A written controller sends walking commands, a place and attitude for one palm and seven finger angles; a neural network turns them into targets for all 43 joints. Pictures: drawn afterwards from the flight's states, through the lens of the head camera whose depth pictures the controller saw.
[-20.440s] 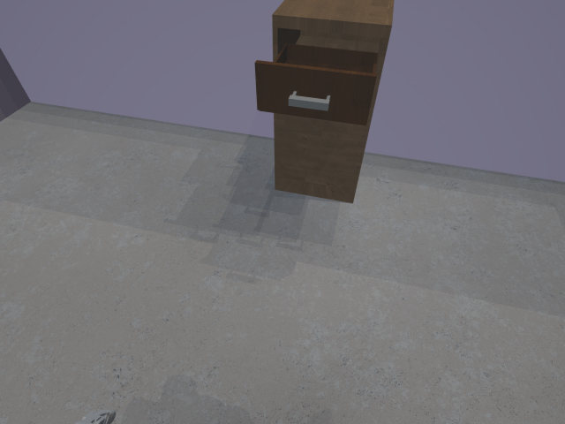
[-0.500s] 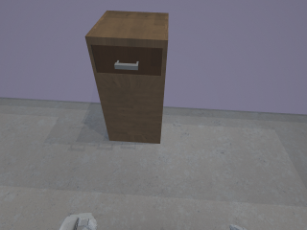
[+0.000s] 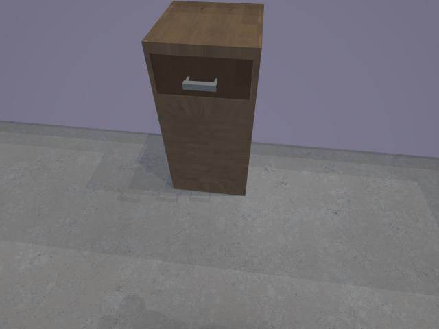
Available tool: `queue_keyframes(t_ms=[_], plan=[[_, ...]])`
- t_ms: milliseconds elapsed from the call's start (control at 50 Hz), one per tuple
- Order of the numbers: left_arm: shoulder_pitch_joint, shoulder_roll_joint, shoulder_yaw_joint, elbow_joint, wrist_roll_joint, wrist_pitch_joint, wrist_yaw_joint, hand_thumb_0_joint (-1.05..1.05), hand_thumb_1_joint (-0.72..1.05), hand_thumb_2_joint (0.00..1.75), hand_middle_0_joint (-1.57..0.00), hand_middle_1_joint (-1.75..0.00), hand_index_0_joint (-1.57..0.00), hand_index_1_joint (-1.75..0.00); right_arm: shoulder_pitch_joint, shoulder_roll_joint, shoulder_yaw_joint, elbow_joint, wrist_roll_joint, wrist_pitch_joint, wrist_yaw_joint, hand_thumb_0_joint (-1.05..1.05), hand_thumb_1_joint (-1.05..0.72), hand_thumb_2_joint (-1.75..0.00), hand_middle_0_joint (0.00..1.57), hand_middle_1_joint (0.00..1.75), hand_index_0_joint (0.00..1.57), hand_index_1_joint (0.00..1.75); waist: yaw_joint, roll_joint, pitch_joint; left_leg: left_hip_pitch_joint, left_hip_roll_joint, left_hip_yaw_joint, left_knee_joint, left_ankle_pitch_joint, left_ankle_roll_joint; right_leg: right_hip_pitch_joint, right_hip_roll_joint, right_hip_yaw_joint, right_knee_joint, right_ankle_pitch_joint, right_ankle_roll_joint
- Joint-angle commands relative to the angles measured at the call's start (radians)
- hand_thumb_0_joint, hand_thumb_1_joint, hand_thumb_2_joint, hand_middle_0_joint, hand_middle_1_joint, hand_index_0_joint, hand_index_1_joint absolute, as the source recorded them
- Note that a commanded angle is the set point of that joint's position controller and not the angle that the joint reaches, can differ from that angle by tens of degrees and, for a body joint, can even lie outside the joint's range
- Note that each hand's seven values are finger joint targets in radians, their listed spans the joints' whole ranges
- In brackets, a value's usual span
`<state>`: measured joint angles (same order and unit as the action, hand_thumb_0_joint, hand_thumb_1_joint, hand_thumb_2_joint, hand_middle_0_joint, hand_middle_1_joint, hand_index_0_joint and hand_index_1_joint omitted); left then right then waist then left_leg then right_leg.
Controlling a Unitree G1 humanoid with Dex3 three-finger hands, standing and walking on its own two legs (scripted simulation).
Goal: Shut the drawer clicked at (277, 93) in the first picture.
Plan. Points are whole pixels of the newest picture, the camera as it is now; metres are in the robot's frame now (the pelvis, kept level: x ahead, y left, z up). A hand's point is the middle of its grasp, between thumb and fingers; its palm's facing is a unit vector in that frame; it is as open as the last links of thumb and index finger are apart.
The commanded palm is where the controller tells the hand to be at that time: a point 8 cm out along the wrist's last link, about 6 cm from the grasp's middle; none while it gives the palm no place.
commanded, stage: let the arm hang, fingers relaxed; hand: left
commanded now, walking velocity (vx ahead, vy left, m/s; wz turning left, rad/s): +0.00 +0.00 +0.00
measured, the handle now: (200, 82) +0.92 +0.12 -0.04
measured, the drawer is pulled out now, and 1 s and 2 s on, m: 0.00 0.00 0.00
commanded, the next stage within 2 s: look to check the result in 0.36 s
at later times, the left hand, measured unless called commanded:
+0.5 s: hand out of the picture +0.07 +0.23 -0.16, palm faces +0.03 -0.96 -0.28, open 7.4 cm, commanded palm none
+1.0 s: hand (117, 314) +0.18 +0.23 -0.15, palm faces -0.01 -0.95 -0.32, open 7.4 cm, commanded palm none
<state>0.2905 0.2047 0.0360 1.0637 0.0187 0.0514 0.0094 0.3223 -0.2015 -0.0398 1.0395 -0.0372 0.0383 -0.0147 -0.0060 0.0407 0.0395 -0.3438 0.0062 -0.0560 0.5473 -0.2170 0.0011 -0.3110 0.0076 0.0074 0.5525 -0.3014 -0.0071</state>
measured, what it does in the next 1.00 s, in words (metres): shifts its weight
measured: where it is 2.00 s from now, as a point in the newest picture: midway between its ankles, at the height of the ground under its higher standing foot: outside the picture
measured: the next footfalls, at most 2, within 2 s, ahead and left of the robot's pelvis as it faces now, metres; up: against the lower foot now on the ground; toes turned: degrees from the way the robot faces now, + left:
none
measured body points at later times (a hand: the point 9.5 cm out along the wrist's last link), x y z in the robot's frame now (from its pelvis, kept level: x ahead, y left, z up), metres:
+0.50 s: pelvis +0.02 +0.01 +0.01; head +0.04 +0.00 +0.46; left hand +0.07 +0.28 -0.14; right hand +0.05 -0.25 -0.15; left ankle +0.08 +0.12 -0.73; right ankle +0.06 -0.13 -0.73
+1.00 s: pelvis +0.09 +0.00 +0.01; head +0.13 -0.01 +0.46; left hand +0.18 +0.28 -0.13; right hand +0.17 -0.28 -0.13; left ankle +0.09 +0.13 -0.73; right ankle +0.07 -0.13 -0.73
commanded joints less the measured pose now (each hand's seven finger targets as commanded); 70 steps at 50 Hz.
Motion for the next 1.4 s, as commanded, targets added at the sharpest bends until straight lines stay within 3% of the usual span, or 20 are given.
queue_keyframes(t_ms=[0,60,100,160,180,200,240,280,320,340,440,500,540,580,620,720,780,840,1160,1380], plan=[[0.012,0.148,0.038,-0.038,0.003,-0.031,0.003,0.0,0.9,0.9,-0.2,-0.3,-0.2,-0.3,-0.011,-0.154,-0.038,-0.04,0.002,-0.022,-0.013,0.0,-0.9,-0.9,0.2,0.3,0.2,0.3,0.022,0.003,0.052,-0.086,0.057,-0.109,-0.252,-0.38,0.045,0.005,-0.022,0.064,-0.142,-0.225,-0.028],[0.01,0.148,0.043,-0.03,0.004,-0.033,-0.002,0.0,0.9,0.9,-0.2,-0.3,-0.2,-0.3,-0.027,-0.139,-0.042,-0.033,0.004,-0.021,-0.016,0.0,-0.9,-0.9,0.2,0.3,0.2,0.3,0.025,0.005,-0.003,-0.042,0.031,-0.068,-0.208,-0.32,0.032,0.031,-0.034,0.065,-0.16,-0.203,-0.028],[-0.021,0.157,0.046,-0.034,0.005,-0.032,-0.003,0.0,0.9,0.9,-0.2,-0.3,-0.2,-0.3,-0.03,-0.132,-0.043,-0.032,0.003,-0.017,-0.016,0.0,-0.9,-0.9,0.2,0.3,0.2,0.3,0.015,-0.019,0.005,-0.014,0.013,-0.049,-0.157,-0.293,0.026,-0.014,-0.051,0.087,-0.193,-0.246,-0.034],[-0.105,0.181,0.052,-0.049,0.005,-0.038,-0.002,0.0,0.9,0.9,-0.2,-0.3,-0.2,-0.3,-0.002,-0.117,-0.048,-0.021,0.004,-0.016,-0.015,0.0,-0.9,-0.9,0.2,0.3,0.2,0.3,-0.02,-0.126,0.006,0.091,-0.012,-0.002,-0.008,-0.175,0.019,-0.118,-0.117,0.139,-0.274,-0.304,-0.061],[-0.146,0.18,0.053,-0.058,0.004,-0.041,-0.002,0.0,0.9,0.9,-0.2,-0.3,-0.2,-0.3,0.015,-0.115,-0.047,-0.015,0.004,-0.019,-0.015,0.0,-0.9,-0.9,0.2,0.3,0.2,0.3,-0.036,-0.13,0.006,0.128,-0.003,0.0,0.01,-0.141,0.019,-0.149,-0.128,0.139,-0.271,-0.304,-0.066],[-0.161,0.18,0.051,-0.061,0.003,-0.044,-0.002,0.0,0.9,0.9,-0.2,-0.3,-0.2,-0.3,0.017,-0.117,-0.046,-0.009,0.003,-0.024,-0.014,0.0,-0.9,-0.9,0.2,0.3,0.2,0.3,-0.04,-0.082,0.005,0.139,0.009,-0.014,-0.012,-0.127,0.022,-0.151,-0.124,0.133,-0.253,-0.284,-0.065],[-0.145,0.182,0.049,-0.057,0.0,-0.048,-0.003,0.0,0.9,0.9,-0.2,-0.3,-0.2,-0.3,-0.031,-0.149,-0.042,-0.024,0.003,-0.037,-0.013,0.0,-0.9,-0.9,0.2,0.3,0.2,0.3,-0.014,0.029,0.032,0.046,0.062,-0.104,-0.174,-0.189,0.036,-0.068,-0.073,0.091,-0.179,-0.216,-0.044],[-0.123,0.189,0.051,-0.045,0.003,-0.043,-0.001,0.0,0.9,0.9,-0.2,-0.3,-0.2,-0.3,-0.093,-0.194,-0.043,-0.04,0.0,-0.04,-0.01,0.0,-0.9,-0.9,0.2,0.3,0.2,0.3,0.014,0.094,0.069,-0.077,0.101,-0.184,-0.301,-0.38,0.047,0.021,-0.042,0.06,-0.141,-0.179,-0.031],[-0.107,0.2,0.057,-0.032,0.01,-0.041,0.001,0.0,0.9,0.9,-0.2,-0.3,-0.2,-0.3,-0.116,-0.211,-0.047,-0.044,0.0,-0.036,-0.007,0.0,-0.9,-0.9,0.2,0.3,0.2,0.3,0.028,0.075,0.086,-0.12,0.099,-0.194,-0.33,-0.454,0.053,0.049,-0.031,0.052,-0.133,-0.19,-0.031],[-0.099,0.204,0.054,-0.026,0.01,-0.044,0.001,0.0,0.9,0.9,-0.2,-0.3,-0.2,-0.3,-0.126,-0.216,-0.049,-0.045,0.003,-0.039,-0.007,0.0,-0.9,-0.9,0.2,0.3,0.2,0.3,0.034,0.052,0.095,-0.106,0.089,-0.179,-0.31,-0.402,0.052,0.047,-0.039,0.063,-0.148,-0.162,-0.036],[-0.119,0.219,0.049,-0.014,0.001,-0.059,-0.007,0.0,0.9,0.9,-0.2,-0.3,-0.2,-0.3,-0.106,-0.204,-0.048,-0.023,0.008,-0.04,-0.008,0.0,-0.9,-0.9,0.2,0.3,0.2,0.3,0.011,-0.029,-0.017,0.047,0.041,-0.08,-0.206,-0.208,0.03,0.06,-0.08,0.114,-0.226,-0.169,-0.045],[-0.146,0.232,0.043,-0.01,-0.003,-0.071,-0.005,0.0,0.9,0.9,-0.2,-0.3,-0.2,-0.3,-0.111,-0.21,-0.042,-0.01,0.011,-0.052,-0.007,0.0,-0.9,-0.9,0.2,0.3,0.2,0.3,0.0,-0.038,-0.06,0.119,0.06,-0.076,-0.192,-0.067,0.032,0.075,-0.093,0.108,-0.224,-0.067,-0.049],[-0.16,0.247,0.041,-0.008,-0.003,-0.075,0.0,0.0,0.9,0.9,-0.2,-0.3,-0.2,-0.3,-0.122,-0.226,-0.041,-0.007,0.015,-0.053,-0.003,0.0,-0.9,-0.9,0.2,0.3,0.2,0.3,-0.004,-0.044,-0.051,0.135,0.069,-0.08,-0.202,-0.065,0.031,0.065,-0.094,0.11,-0.24,-0.075,-0.049],[-0.177,0.259,0.04,-0.003,-0.001,-0.065,0.001,0.0,0.9,0.9,-0.2,-0.3,-0.2,-0.3,-0.135,-0.232,-0.04,-0.003,0.012,-0.044,0.0,0.0,-0.9,-0.9,0.2,0.3,0.2,0.3,-0.005,-0.018,0.031,0.087,0.073,-0.106,-0.25,-0.197,0.033,0.018,-0.087,0.105,-0.251,-0.164,-0.042],[-0.168,0.262,0.038,0.006,-0.001,-0.065,0.0,0.0,0.9,0.9,-0.2,-0.3,-0.2,-0.3,-0.149,-0.246,-0.038,-0.002,0.01,-0.043,0.0,0.0,-0.9,-0.9,0.2,0.3,0.2,0.3,0.0,-0.025,0.054,0.077,0.075,-0.108,-0.259,-0.191,0.036,0.022,-0.084,0.107,-0.251,-0.137,-0.042],[-0.168,0.269,0.031,0.017,-0.008,-0.081,0.004,0.0,0.9,0.9,-0.2,-0.3,-0.2,-0.3,-0.157,-0.253,-0.028,0.007,0.018,-0.063,-0.003,0.0,-0.9,-0.9,0.2,0.3,0.2,0.3,-0.003,-0.039,-0.075,0.191,0.086,-0.072,-0.204,0.096,0.034,0.116,-0.105,0.1,-0.224,0.117,-0.04],[-0.179,0.278,0.03,0.017,-0.009,-0.085,0.008,0.0,0.9,0.9,-0.2,-0.3,-0.2,-0.3,-0.171,-0.258,-0.024,0.008,0.02,-0.067,-0.006,0.0,-0.9,-0.9,0.2,0.3,0.2,0.3,-0.001,-0.038,-0.098,0.219,0.094,-0.056,-0.184,0.241,0.031,0.159,-0.114,0.088,-0.196,0.285,-0.035],[-0.179,0.283,0.03,0.015,-0.009,-0.085,0.011,0.0,0.9,0.9,-0.2,-0.3,-0.2,-0.3,-0.19,-0.267,-0.024,0.005,0.022,-0.067,-0.008,0.0,-0.9,-0.9,0.2,0.3,0.2,0.3,0.002,-0.036,-0.109,0.243,0.097,-0.043,-0.168,0.323,0.028,0.179,-0.116,0.086,-0.184,0.368,-0.034],[-0.22,0.283,0.03,-0.016,-0.009,-0.083,0.017,0.0,0.9,0.9,-0.2,-0.3,-0.2,-0.3,-0.224,-0.275,-0.019,-0.001,0.019,-0.059,-0.011,0.0,-0.9,-0.9,0.2,0.3,0.2,0.3,-0.002,-0.042,-0.115,0.294,0.103,-0.011,-0.164,0.41,0.012,0.228,-0.112,0.085,-0.188,0.503,-0.028],[-0.216,0.283,0.027,-0.022,-0.012,-0.082,0.016,0.0,0.9,0.9,-0.2,-0.3,-0.2,-0.3,-0.207,-0.274,-0.017,0.006,0.021,-0.057,-0.013,0.0,-0.9,-0.9,0.2,0.3,0.2,0.3,-0.004,-0.032,-0.107,0.306,0.105,-0.001,-0.182,0.367,0.009,0.233,-0.109,0.094,-0.209,0.48,-0.028]])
